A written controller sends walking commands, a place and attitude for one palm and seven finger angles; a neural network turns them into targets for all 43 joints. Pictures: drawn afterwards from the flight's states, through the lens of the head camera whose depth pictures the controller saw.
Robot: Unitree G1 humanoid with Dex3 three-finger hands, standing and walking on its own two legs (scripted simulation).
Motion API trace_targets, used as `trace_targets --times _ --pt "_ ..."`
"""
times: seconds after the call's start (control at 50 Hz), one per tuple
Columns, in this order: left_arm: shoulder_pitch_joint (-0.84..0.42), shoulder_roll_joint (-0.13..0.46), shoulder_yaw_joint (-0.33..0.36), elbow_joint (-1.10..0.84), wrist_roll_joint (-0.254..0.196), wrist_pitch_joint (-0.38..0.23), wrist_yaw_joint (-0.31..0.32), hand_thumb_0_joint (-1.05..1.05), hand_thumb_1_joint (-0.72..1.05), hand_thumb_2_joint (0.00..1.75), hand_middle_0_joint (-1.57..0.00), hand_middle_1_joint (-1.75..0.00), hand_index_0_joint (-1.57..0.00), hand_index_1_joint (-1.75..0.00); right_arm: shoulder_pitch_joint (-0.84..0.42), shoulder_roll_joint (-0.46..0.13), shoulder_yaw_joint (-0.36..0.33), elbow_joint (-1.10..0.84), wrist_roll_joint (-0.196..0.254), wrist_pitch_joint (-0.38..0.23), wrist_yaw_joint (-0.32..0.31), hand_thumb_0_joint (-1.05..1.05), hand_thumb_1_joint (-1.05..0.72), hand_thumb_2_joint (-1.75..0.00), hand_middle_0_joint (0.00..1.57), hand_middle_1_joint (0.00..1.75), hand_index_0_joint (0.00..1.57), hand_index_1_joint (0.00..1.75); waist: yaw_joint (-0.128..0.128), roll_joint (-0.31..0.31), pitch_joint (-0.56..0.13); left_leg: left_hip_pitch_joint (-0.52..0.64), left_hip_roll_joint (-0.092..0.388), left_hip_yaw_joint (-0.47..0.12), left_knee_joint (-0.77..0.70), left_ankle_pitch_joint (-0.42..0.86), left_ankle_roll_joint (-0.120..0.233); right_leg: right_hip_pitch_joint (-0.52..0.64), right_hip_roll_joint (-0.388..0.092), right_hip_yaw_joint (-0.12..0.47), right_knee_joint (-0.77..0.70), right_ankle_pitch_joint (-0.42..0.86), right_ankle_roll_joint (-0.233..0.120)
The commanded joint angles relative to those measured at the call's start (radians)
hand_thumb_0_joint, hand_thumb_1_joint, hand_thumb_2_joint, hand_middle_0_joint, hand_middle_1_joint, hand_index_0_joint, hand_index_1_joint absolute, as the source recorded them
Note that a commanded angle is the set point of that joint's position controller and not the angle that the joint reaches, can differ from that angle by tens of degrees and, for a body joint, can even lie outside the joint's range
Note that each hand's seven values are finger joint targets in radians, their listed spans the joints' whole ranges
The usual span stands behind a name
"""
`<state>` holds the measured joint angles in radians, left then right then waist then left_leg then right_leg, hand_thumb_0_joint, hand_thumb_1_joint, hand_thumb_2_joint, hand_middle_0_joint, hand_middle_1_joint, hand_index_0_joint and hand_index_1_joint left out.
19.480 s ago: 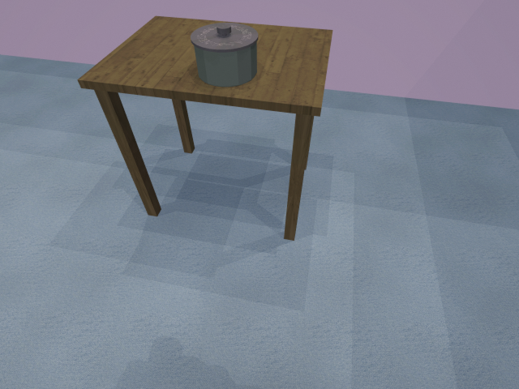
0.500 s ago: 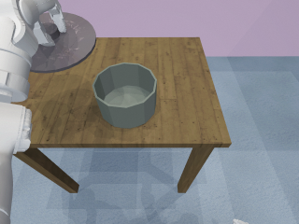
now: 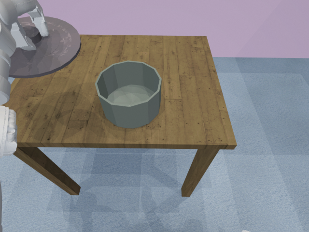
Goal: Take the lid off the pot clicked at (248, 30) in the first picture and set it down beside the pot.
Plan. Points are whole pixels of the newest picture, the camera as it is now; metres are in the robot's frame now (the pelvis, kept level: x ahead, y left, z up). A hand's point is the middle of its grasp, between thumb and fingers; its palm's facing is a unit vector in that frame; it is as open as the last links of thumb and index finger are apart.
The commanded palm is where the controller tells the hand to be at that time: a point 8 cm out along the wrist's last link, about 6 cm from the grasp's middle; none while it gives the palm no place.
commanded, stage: move the lid sideways beside the pot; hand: left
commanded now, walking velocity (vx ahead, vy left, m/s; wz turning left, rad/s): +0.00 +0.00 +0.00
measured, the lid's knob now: (29, 35) +0.51 +0.28 +0.24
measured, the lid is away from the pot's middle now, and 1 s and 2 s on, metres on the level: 0.21 0.23 0.22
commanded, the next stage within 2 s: lower the lid onto the table in 0.32 s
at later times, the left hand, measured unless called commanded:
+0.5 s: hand (3, 32) +0.49 +0.31 +0.26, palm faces -0.25 -0.08 -0.96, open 7.3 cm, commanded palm +0.49 +0.30 +0.32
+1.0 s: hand (23, 43) +0.50 +0.30 +0.22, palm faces -0.32 -0.11 -0.94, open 7.3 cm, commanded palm +0.50 +0.29 +0.29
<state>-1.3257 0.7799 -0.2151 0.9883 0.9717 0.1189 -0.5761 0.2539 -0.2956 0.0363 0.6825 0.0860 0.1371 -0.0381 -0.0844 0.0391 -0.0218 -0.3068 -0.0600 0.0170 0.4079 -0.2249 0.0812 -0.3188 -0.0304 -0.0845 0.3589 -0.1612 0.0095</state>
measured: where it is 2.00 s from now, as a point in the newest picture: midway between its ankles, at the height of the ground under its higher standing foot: outside the picture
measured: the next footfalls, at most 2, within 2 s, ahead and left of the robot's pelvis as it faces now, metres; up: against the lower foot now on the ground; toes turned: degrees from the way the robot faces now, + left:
none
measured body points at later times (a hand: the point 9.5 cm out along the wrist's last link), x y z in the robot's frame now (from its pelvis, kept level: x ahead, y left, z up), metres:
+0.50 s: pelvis +0.01 +0.00 +0.00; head +0.08 +0.00 +0.45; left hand +0.50 +0.31 +0.31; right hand +0.06 -0.27 -0.13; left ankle -0.02 +0.07 -0.74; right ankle +0.00 -0.13 -0.74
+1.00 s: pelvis +0.02 +0.01 +0.00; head +0.09 +0.01 +0.44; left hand +0.52 +0.30 +0.27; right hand +0.06 -0.26 -0.13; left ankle -0.02 +0.07 -0.74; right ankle +0.00 -0.13 -0.74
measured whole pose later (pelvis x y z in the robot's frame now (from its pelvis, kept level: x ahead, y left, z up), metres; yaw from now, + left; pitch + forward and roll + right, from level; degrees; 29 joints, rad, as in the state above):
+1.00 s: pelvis +0.02 +0.01 +0.00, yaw -1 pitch +9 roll -2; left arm -1.30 0.82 -0.14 1.07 0.98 0.08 -0.56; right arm 0.29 -0.30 0.03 0.68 0.08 0.13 -0.03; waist -0.11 0.04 -0.02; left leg -0.33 -0.06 0.03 0.43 -0.26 0.10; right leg -0.34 -0.03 -0.07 0.35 -0.17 0.03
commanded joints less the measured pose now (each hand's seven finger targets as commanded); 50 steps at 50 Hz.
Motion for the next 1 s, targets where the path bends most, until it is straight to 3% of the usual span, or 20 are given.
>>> trace_targets --times 0.0,0.02,0.1,0.18,0.2,0.28,0.3,0.38,0.44,0.52,0.54,0.58,0.68,0.7,0.8,0.86,0.9,0.94,0.96,0.98 --pt "-0.643 0.297 0.114 -0.277 -0.002 -0.044 0.07 0.0 0.73 0.87 -0.93 -1.05 -0.89 -1.02 0.039 -0.159 -0.053 -0.097 0.003 -0.034 -0.027 0.0 -0.9 -0.9 0.2 0.3 0.2 0.3 -0.018 0.114 -0.491 0.291 0.035 -0.091 0.007 0.451 -0.023 0.128 0.033 0.032 -0.007 0.199 -0.06" --pt "-0.632 0.351 0.159 -0.254 0.019 -0.05 0.07 0.0 0.73 0.87 -0.93 -1.05 -0.89 -1.02 0.04 -0.156 -0.053 -0.088 -0.003 -0.036 -0.028 0.0 -0.9 -0.9 0.2 0.3 0.2 0.3 -0.009 0.082 -0.484 0.273 0.035 -0.086 0.01 0.428 -0.013 0.141 0.039 0.038 -0.003 0.203 -0.056" --pt "-0.535 0.353 0.144 -0.122 0.003 -0.056 0.06 0.0 0.73 0.87 -0.93 -1.05 -0.89 -1.02 0.054 -0.172 -0.049 -0.083 0.012 -0.017 -0.03 0.0 -0.9 -0.9 0.2 0.3 0.2 0.3 -0.014 0.041 -0.389 0.182 0.035 -0.065 -0.006 0.377 -0.004 0.153 0.03 0.035 -0.012 0.223 -0.053" --pt "-0.607 0.412 0.166 -0.205 0.037 -0.068 0.063 0.0 0.73 0.87 -0.93 -1.05 -0.89 -1.02 0.045 -0.168 -0.051 -0.094 0.008 -0.013 -0.028 0.0 -0.9 -0.9 0.2 0.3 0.2 0.3 -0.007 0.09 -0.449 0.223 0.042 -0.066 0.004 0.446 -0.002 0.162 0.038 0.042 0.001 0.247 -0.053" --pt "-0.571 0.373 0.143 -0.18 0.025 -0.072 0.066 0.0 0.73 0.87 -0.93 -1.05 -0.89 -1.02 0.056 -0.171 -0.055 -0.094 0.008 -0.013 -0.028 0.0 -0.9 -0.9 0.2 0.3 0.2 0.3 -0.017 0.127 -0.435 0.238 0.042 -0.068 0.019 0.495 -0.008 0.139 0.036 0.039 -0.006 0.257 -0.056" --pt "-0.566 0.454 0.212 -0.235 0.032 -0.081 0.058 0.0 0.73 0.87 -0.93 -1.05 -0.89 -1.02 0.058 -0.167 -0.058 -0.099 0.003 -0.01 -0.024 0.0 -0.9 -0.9 0.2 0.3 0.2 0.3 0.001 0.101 -0.499 0.272 0.045 -0.073 0.031 0.571 0.001 0.167 0.042 0.046 0.008 0.297 -0.05" --pt "-0.521 0.406 0.183 -0.215 0.017 -0.078 0.058 0.0 0.73 0.87 -0.93 -1.05 -0.89 -1.02 0.065 -0.17 -0.062 -0.102 0.005 -0.005 -0.022 0.0 -0.9 -0.9 0.2 0.3 0.2 0.3 -0.008 0.132 -0.496 0.285 0.046 -0.073 0.041 0.626 -0.005 0.149 0.039 0.041 0.003 0.315 -0.051" --pt "-0.538 0.409 0.181 -0.224 0.016 -0.067 0.044 0.0 0.73 0.87 -0.93 -1.05 -0.89 -1.02 0.067 -0.17 -0.063 -0.088 0.005 0.003 -0.017 0.0 -0.9 -0.9 0.2 0.3 0.2 0.3 -0.012 0.088 -0.465 0.288 0.051 -0.073 0.04 0.599 0.0 0.114 0.046 0.037 0.002 0.289 -0.046" --pt "-0.586 0.309 0.106 -0.19 0.007 -0.019 0.035 0.0 0.73 0.87 -0.93 -1.05 -0.89 -1.02 0.078 -0.167 -0.066 -0.066 0.011 -0.007 -0.007 0.0 -0.9 -0.9 0.2 0.3 0.2 0.3 -0.028 0.125 -0.433 0.316 0.05 -0.089 0.044 0.626 -0.013 0.059 0.055 0.022 0.001 0.267 -0.047" --pt "-0.576 0.36 0.141 -0.203 0.022 -0.013 0.04 0.0 0.73 0.87 -0.93 -1.05 -0.89 -1.02 0.079 -0.17 -0.06 -0.068 0.008 -0.014 -0.004 0.0 -0.9 -0.9 0.2 0.3 0.2 0.3 -0.021 0.09 -0.461 0.298 0.05 -0.088 0.043 0.595 -0.018 0.088 0.053 0.023 0.01 0.271 -0.047" --pt "-0.611 0.297 0.092 -0.21 0.017 -0.01 0.038 0.0 0.73 0.87 -0.93 -1.05 -0.89 -1.02 0.073 -0.166 -0.062 -0.074 0.009 -0.018 -0.006 0.0 -0.9 -0.9 0.2 0.3 0.2 0.3 -0.031 0.103 -0.472 0.322 0.047 -0.092 0.047 0.607 -0.018 0.069 0.055 0.02 0.009 0.262 -0.047" --pt "-0.628 0.274 0.077 -0.231 0.016 -0.003 0.039 0.0 0.73 0.87 -0.93 -1.05 -0.89 -1.02 0.077 -0.163 -0.066 -0.07 0.008 -0.028 -0.008 0.0 -0.9 -0.9 0.2 0.3 0.2 0.3 -0.036 0.126 -0.477 0.356 0.05 -0.099 0.052 0.635 -0.023 0.047 0.057 0.02 0.002 0.252 -0.046" --pt "-0.6 0.338 0.135 -0.186 0.023 -0.022 0.054 0.0 0.73 0.87 -0.93 -1.05 -0.89 -1.02 0.088 -0.167 -0.059 -0.067 0.004 -0.038 -0.014 0.0 -0.9 -0.9 0.2 0.3 0.2 0.3 -0.025 0.098 -0.478 0.316 0.046 -0.098 0.042 0.585 -0.029 0.08 0.055 0.018 0.012 0.247 -0.049" --pt "-0.583 0.316 0.122 -0.192 0.01 -0.027 0.058 0.0 0.73 0.87 -0.93 -1.05 -0.89 -1.02 0.09 -0.173 -0.063 -0.071 0.002 -0.038 -0.013 0.0 -0.9 -0.9 0.2 0.3 0.2 0.3 -0.028 0.136 -0.488 0.33 0.044 -0.099 0.054 0.637 -0.038 0.072 0.048 0.019 0.008 0.269 -0.053" --pt "-0.578 0.309 0.13 -0.178 0.01 -0.035 0.066 0.0 0.73 0.87 -0.93 -1.05 -0.89 -1.02 0.097 -0.173 -0.066 -0.072 -0.002 -0.042 -0.01 0.0 -0.9 -0.9 0.2 0.3 0.2 0.3 -0.026 0.126 -0.482 0.331 0.049 -0.111 0.058 0.663 -0.049 0.06 0.05 0.017 0.012 0.265 -0.054" --pt "-0.539 0.383 0.197 -0.164 0.03 -0.044 0.07 0.0 0.73 0.87 -0.93 -1.05 -0.89 -1.02 0.092 -0.166 -0.062 -0.083 -0.005 -0.044 -0.008 0.0 -0.9 -0.9 0.2 0.3 0.2 0.3 -0.009 0.072 -0.501 0.299 0.044 -0.103 0.06 0.661 -0.031 0.114 0.054 0.03 0.029 0.308 -0.05" --pt "-0.491 0.309 0.14 -0.105 0.011 -0.047 0.068 0.0 0.73 0.87 -0.93 -1.05 -0.89 -1.02 0.099 -0.172 -0.064 -0.081 0.0 -0.034 -0.007 0.0 -0.9 -0.9 0.2 0.3 0.2 0.3 -0.023 0.069 -0.459 0.272 0.044 -0.096 0.056 0.656 -0.038 0.094 0.048 0.023 0.02 0.31 -0.049" --pt "-0.531 0.306 0.133 -0.117 0.018 -0.043 0.067 0.0 0.73 0.87 -0.93 -1.05 -0.89 -1.02 0.096 -0.172 -0.066 -0.076 0.002 -0.029 -0.003 0.0 -0.9 -0.9 0.2 0.3 0.2 0.3 -0.025 0.062 -0.433 0.269 0.051 -0.097 0.048 0.61 -0.034 0.071 0.054 0.02 0.022 0.273 -0.047" --pt "-0.559 0.352 0.167 -0.194 0.021 -0.044 0.072 0.0 0.73 0.87 -0.93 -1.05 -0.89 -1.02 0.092 -0.172 -0.069 -0.087 -0.001 -0.029 -0.001 0.0 -0.9 -0.9 0.2 0.3 0.2 0.3 -0.015 0.094 -0.482 0.299 0.049 -0.103 0.048 0.634 -0.035 0.087 0.054 0.026 0.024 0.281 -0.05" --pt "-0.528 0.336 0.16 -0.16 0.028 -0.045 0.075 0.0 0.73 0.87 -0.93 -1.05 -0.89 -1.02 0.093 -0.168 -0.07 -0.091 -0.002 -0.034 -0.004 0.0 -0.9 -0.9 0.2 0.3 0.2 0.3 -0.019 0.097 -0.487 0.309 0.046 -0.102 0.061 0.659 -0.033 0.076 0.057 0.027 0.028 0.286 -0.051"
